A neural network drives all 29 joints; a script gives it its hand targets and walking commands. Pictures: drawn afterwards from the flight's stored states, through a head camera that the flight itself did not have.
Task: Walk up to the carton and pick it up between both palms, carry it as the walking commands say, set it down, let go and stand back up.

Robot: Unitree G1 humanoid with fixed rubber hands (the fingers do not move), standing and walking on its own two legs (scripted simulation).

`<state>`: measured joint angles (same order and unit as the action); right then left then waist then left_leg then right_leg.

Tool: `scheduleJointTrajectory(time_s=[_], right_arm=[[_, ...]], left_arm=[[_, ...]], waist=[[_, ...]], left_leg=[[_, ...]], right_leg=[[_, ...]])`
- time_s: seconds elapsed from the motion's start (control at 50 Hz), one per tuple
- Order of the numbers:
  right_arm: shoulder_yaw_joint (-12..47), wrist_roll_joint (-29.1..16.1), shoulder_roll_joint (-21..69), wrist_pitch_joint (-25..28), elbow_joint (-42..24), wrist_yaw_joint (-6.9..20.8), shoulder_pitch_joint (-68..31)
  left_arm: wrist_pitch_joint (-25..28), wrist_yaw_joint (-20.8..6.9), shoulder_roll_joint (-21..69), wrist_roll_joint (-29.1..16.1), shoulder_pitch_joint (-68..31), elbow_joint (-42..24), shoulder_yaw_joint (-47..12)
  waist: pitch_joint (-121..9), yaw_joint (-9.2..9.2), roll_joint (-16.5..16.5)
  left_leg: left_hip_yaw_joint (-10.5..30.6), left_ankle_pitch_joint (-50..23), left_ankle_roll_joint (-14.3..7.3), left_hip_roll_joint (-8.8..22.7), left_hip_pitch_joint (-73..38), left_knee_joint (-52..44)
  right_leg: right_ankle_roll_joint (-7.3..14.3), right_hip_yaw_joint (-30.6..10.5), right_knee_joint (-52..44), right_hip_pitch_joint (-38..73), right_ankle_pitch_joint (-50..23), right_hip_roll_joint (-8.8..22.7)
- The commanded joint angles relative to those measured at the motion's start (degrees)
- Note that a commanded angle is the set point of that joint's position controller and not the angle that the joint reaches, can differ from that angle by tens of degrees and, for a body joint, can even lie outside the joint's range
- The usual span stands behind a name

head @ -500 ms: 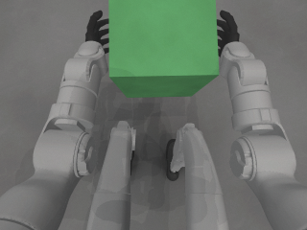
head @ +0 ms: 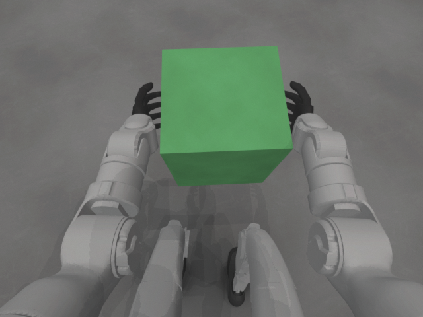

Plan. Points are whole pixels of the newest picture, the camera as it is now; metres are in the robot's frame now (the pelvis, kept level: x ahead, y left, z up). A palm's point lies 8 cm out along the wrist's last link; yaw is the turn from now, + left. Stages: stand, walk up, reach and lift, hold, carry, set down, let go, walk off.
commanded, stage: reach and lift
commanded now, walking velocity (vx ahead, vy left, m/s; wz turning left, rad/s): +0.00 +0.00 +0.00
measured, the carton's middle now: (220, 126) +0.47 -0.01 -0.03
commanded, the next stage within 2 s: none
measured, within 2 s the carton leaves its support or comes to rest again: neither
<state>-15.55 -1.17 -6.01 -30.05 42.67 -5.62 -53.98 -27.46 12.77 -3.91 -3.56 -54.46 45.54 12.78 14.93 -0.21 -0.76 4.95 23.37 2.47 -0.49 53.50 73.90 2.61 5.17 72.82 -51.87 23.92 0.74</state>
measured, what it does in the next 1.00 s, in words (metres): rises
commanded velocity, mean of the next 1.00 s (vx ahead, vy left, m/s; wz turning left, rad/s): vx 0.00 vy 0.00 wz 0.00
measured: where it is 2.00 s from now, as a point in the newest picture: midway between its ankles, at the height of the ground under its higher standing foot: (205, 285)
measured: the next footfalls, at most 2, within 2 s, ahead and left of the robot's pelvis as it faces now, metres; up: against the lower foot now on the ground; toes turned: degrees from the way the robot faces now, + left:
none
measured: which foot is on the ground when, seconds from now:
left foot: down 0.00-1.00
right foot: down 0.00-1.00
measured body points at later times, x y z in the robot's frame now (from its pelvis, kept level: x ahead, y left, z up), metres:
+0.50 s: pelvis +0.09 +0.00 +0.09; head +0.10 +0.01 +0.54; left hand +0.44 +0.15 +0.10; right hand +0.44 -0.15 +0.10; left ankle +0.14 +0.13 -0.61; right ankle +0.13 -0.10 -0.61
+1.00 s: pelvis +0.09 +0.00 +0.10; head +0.01 +0.00 +0.54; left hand +0.41 +0.15 +0.16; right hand +0.41 -0.16 +0.16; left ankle +0.14 +0.13 -0.61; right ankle +0.13 -0.10 -0.61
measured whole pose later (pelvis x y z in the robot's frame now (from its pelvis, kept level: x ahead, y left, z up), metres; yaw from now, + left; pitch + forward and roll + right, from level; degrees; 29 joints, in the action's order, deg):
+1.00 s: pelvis +0.09 +0.00 +0.10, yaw +2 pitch -6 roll -1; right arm -13.8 10.7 2.4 -41.2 29.1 -0.3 -24.3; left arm -39.6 7.9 6.2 9.1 -27.3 33.8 14.2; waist -4.6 -0.2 -0.8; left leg 5.0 19.0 1.5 -0.5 18.3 43.2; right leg 1.6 5.1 42.2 -16.4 19.9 0.5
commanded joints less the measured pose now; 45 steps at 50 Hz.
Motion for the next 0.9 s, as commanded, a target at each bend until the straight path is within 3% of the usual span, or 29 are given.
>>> scheduleJointTrajectory(time_s=[0.0,0.04,0.06,0.08,0.12,0.14,0.18,0.2,0.28,0.3,0.34,0.36,0.38,0.4,0.42,0.44,0.46,0.48,0.52,0.56,0.58,0.6,0.64,0.66,0.68,0.74,0.78,0.8,0.88], right_arm=[[21.16,-0.10,73.15,2.12,-5.15,15.27,-43.50],[16.07,3.11,71.95,1.87,-1.66,14.93,-39.59],[12.89,4.40,71.51,1.87,0.91,15.27,-37.82],[10.04,6.43,71.91,1.01,4.28,15.83,-33.91],[4.53,9.56,69.25,0.55,6.84,16.51,-30.78],[4.73,10.25,68.61,1.02,6.31,16.56,-31.28],[6.72,10.76,68.64,0.66,4.33,16.84,-26.26],[8.37,9.07,69.56,0.78,2.96,17.42,-27.64],[10.79,8.19,71.13,1.40,-0.76,17.70,-21.82],[14.99,5.69,72.32,2.24,-5.87,17.54,-22.60],[20.79,3.10,73.78,2.44,-10.18,17.32,-19.86],[19.97,3.68,72.83,2.85,-8.72,17.40,-17.63],[22.56,1.84,73.94,2.91,-11.63,17.47,-18.21],[20.65,3.74,72.68,2.01,-9.64,17.22,-14.64],[21.58,3.56,72.63,2.50,-11.58,17.21,-14.11],[23.91,2.90,76.20,1.66,-13.38,17.00,-10.70],[24.30,2.48,73.65,1.80,-15.34,16.81,-13.51],[26.80,1.56,74.52,1.58,-18.09,16.83,-14.46],[32.83,-1.56,77.87,0.74,-23.76,16.95,-12.00],[31.43,0.18,74.19,-0.30,-22.63,16.49,-12.41],[32.62,-0.61,76.46,-0.79,-24.17,16.33,-11.05],[29.67,0.97,75.28,-2.35,-20.12,16.16,-6.33],[29.67,1.28,77.04,-3.25,-18.53,16.88,-4.84],[29.70,1.18,76.03,-4.13,-20.68,16.88,-7.84],[31.74,-0.84,76.95,-4.34,-22.97,16.81,-9.25],[30.86,-0.59,76.74,-5.77,-21.42,16.68,-9.26],[28.83,0.33,74.85,-6.71,-20.44,16.72,-11.82],[31.53,-2.46,77.09,-6.56,-22.40,16.72,-15.59],[30.57,-3.14,77.06,-7.93,-21.09,16.90,-19.68]], left_arm=[[0.88,-24.88,72.61,-1.23,-47.52,-7.45,-16.89],[0.12,-25.03,72.96,2.65,-43.68,-3.44,-11.23],[-0.15,-24.86,73.95,4.95,-39.92,-0.64,-7.71],[-0.64,-24.83,71.36,6.51,-38.23,-0.25,-4.60],[-2.06,-25.23,71.10,9.82,-34.23,3.96,-1.60],[-1.77,-25.22,72.34,9.65,-35.83,2.32,-3.05],[-2.15,-26.31,73.44,8.72,-31.95,0.63,-6.90],[-2.10,-25.95,72.92,8.84,-30.09,0.92,-6.41],[-1.39,-25.66,75.32,6.39,-27.09,-4.60,-12.74],[-0.31,-25.42,77.65,3.11,-29.66,-11.59,-18.29],[-0.43,-25.31,79.46,0.58,-26.38,-13.62,-24.77],[-0.43,-25.33,79.44,0.51,-24.56,-13.28,-25.76],[-0.48,-24.74,79.19,-0.34,-23.23,-15.84,-28.01],[-1.50,-24.69,77.52,1.60,-20.06,-12.14,-25.83],[-1.04,-24.66,80.67,0.05,-20.72,-15.31,-28.33],[-1.40,-24.55,79.77,-0.33,-17.89,-17.78,-29.91],[-1.64,-24.74,80.57,-1.70,-18.76,-17.89,-30.68],[-1.52,-24.64,80.57,-2.23,-18.42,-19.74,-31.39],[-2.20,-24.45,82.25,-4.08,-14.78,-25.45,-37.16],[-3.94,-24.68,81.02,-2.53,-11.12,-19.29,-33.23],[-3.90,-24.92,81.41,-3.29,-11.52,-22.21,-34.56],[-5.64,-24.90,79.25,-0.52,-8.01,-17.65,-30.65],[-5.35,-25.07,78.96,-1.64,-11.46,-23.37,-32.22],[-6.44,-25.47,78.31,-1.31,-10.27,-20.55,-30.84],[-6.68,-25.56,78.70,-2.42,-12.70,-23.56,-32.31],[-7.74,-26.27,77.16,-2.91,-14.21,-23.87,-31.59],[-9.34,-26.50,76.05,-1.36,-14.12,-19.81,-28.56],[-9.23,-26.67,77.36,-4.32,-18.96,-23.94,-30.98],[-10.22,-27.07,75.53,-3.70,-21.15,-19.68,-28.33]], waist=[[-71.45,3.65,3.99],[-56.49,4.39,4.07],[-49.47,4.01,2.51],[-44.45,2.79,4.36],[-38.19,4.33,3.32],[-38.38,5.11,2.83],[-42.26,6.31,3.52],[-43.97,4.78,2.37],[-45.50,6.15,1.44],[-50.54,7.06,0.92],[-56.40,7.27,0.87],[-57.09,7.81,0.10],[-57.80,6.51,-1.05],[-49.55,6.57,-0.42],[-51.05,8.06,-0.63],[-53.40,7.05,0.96],[-50.69,8.19,0.15],[-52.75,7.17,0.88],[-59.75,7.06,0.71],[-50.79,6.75,1.18],[-51.71,6.87,2.25],[-42.76,6.32,1.60],[-43.88,6.32,1.64],[-40.83,5.79,2.73],[-42.72,5.81,2.34],[-38.66,6.08,3.53],[-32.99,5.82,1.56],[-38.20,5.36,1.66],[-32.12,4.27,4.35]], left_leg=[[-3.65,6.41,-3.53,-7.12,-17.52,-19.96],[-3.28,7.69,-3.83,-6.85,-13.07,-21.60],[-2.48,8.46,-4.14,-6.45,-12.15,-23.08],[-2.68,10.30,-4.39,-6.24,-13.17,-25.03],[-2.07,12.53,-4.24,-6.23,-15.18,-27.50],[-1.82,12.23,-3.78,-6.33,-18.09,-27.97],[-2.46,4.88,-3.51,-6.38,-23.19,-29.56],[-1.39,3.42,-3.86,-5.50,-25.51,-30.45],[-1.62,-7.52,-3.26,-5.72,-28.51,-33.73],[-1.06,-12.03,-3.08,-5.77,-32.39,-32.95],[-0.96,-21.57,-2.78,-5.99,-36.49,-32.95],[-0.31,-24.56,-2.21,-5.73,-35.58,-33.25],[0.25,-28.04,-1.97,-5.52,-38.53,-34.25],[-0.28,-23.21,-2.06,-5.75,-33.87,-35.15],[0.34,-26.31,-1.63,-5.29,-35.97,-35.10],[-0.05,-27.33,-1.92,-5.84,-37.22,-36.28],[-0.05,-25.22,-1.64,-5.86,-35.24,-36.36],[0.46,-26.46,-1.46,-5.93,-36.24,-36.66],[0.52,-33.49,-1.20,-5.91,-42.06,-36.94],[0.49,-28.32,-1.28,-6.14,-38.34,-37.86],[0.44,-27.12,-1.76,-5.86,-37.70,-38.47],[-0.25,-23.67,-2.05,-6.14,-34.52,-39.52],[0.45,-23.00,-2.18,-5.73,-37.49,-40.85],[0.42,-20.12,-2.51,-5.17,-37.81,-41.62],[0.13,-20.92,-2.47,-5.32,-38.84,-41.16],[0.46,-18.57,-2.91,-4.93,-38.52,-41.56],[-0.26,-12.73,-2.85,-4.60,-36.83,-42.53],[-0.52,-13.22,-2.74,-4.69,-39.91,-41.78],[-0.98,-7.59,-3.20,-4.36,-38.93,-42.31]], right_leg=[[-2.79,-13.57,-23.42,31.06,6.39,-6.30],[-2.31,-15.02,-25.66,28.95,7.98,-5.61],[-1.62,-14.70,-26.57,26.06,8.51,-5.19],[-1.51,-14.28,-28.65,25.05,9.92,-5.03],[-0.48,-13.97,-31.58,23.00,12.94,-4.72],[0.13,-14.72,-32.52,23.24,13.96,-4.23],[-0.05,-13.71,-34.54,28.02,6.94,-4.17],[-0.51,-12.87,-33.32,29.45,3.88,-4.45],[-0.98,-11.63,-34.33,36.68,-12.02,-5.14],[-0.93,-11.87,-33.25,40.09,-17.41,-5.46],[-1.44,-12.28,-33.33,46.15,-28.98,-5.67],[-1.33,-11.54,-32.94,44.15,-31.46,-6.03],[-1.38,-10.93,-33.36,45.53,-33.54,-6.29],[-1.51,-11.43,-34.57,44.63,-30.91,-6.04],[-0.96,-10.71,-34.39,42.81,-31.19,-6.67],[-1.65,-10.51,-35.04,46.82,-35.39,-6.72],[-1.31,-11.13,-35.20,46.51,-33.20,-6.66],[-1.73,-10.79,-35.39,48.26,-34.46,-6.57],[-2.47,-10.25,-35.33,52.36,-42.11,-7.15],[-2.41,-11.13,-36.92,49.94,-38.64,-5.95],[-2.50,-10.90,-36.90,52.72,-38.66,-6.06],[-2.63,-11.03,-37.90,50.03,-37.06,-5.39],[-2.32,-10.48,-38.91,49.16,-34.06,-5.49],[-2.37,-10.46,-39.97,48.88,-31.00,-5.37],[-2.61,-11.01,-40.22,50.02,-31.56,-5.25],[-2.70,-11.33,-41.18,48.59,-29.28,-4.61],[-2.00,-11.41,-43.02,45.93,-20.66,-3.98],[-1.91,-11.83,-43.26,48.34,-18.98,-3.86],[-2.20,-12.90,-44.94,45.48,-10.49,-3.33]])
